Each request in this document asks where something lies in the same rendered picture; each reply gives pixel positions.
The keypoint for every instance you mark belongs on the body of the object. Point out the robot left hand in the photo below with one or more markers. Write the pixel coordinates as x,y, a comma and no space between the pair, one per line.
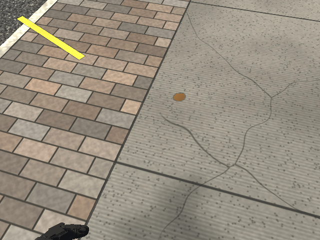
65,232

